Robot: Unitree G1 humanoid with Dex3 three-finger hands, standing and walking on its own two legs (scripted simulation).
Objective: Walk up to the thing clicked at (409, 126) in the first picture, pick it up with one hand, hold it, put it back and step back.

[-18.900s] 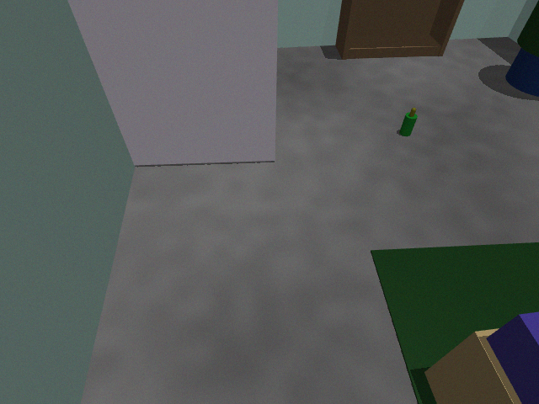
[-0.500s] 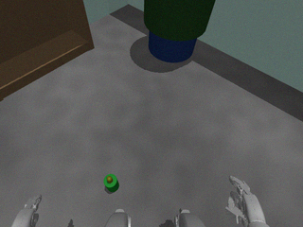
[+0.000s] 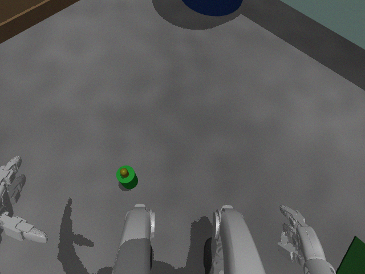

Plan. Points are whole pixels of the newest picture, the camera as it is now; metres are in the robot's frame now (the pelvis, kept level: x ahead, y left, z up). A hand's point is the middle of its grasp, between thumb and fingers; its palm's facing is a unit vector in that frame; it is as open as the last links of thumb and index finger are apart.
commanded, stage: go down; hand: left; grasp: from the side
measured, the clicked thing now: (126, 176) +0.41 +0.21 -0.47
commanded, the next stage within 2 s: approach in 1.58 s
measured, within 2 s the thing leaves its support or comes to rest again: neither
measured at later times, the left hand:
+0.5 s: hand (31, 188) +0.30 +0.37 -0.13, palm faces +0.12 -0.98 -0.15, open 17.4 cm
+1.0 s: hand (32, 183) +0.32 +0.38 -0.16, palm faces +0.12 -0.99 -0.12, open 17.5 cm
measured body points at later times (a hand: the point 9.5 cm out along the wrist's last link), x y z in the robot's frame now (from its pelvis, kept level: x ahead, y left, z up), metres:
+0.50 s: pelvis -0.03 +0.00 -0.09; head +0.17 +0.04 +0.31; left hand +0.29 +0.42 -0.12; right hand +0.15 -0.28 -0.20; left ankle +0.04 +0.13 -0.52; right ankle +0.05 -0.14 -0.52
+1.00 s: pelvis -0.04 +0.00 -0.14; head +0.16 +0.05 +0.25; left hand +0.31 +0.44 -0.15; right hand +0.13 -0.28 -0.25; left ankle +0.04 +0.13 -0.52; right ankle +0.05 -0.14 -0.52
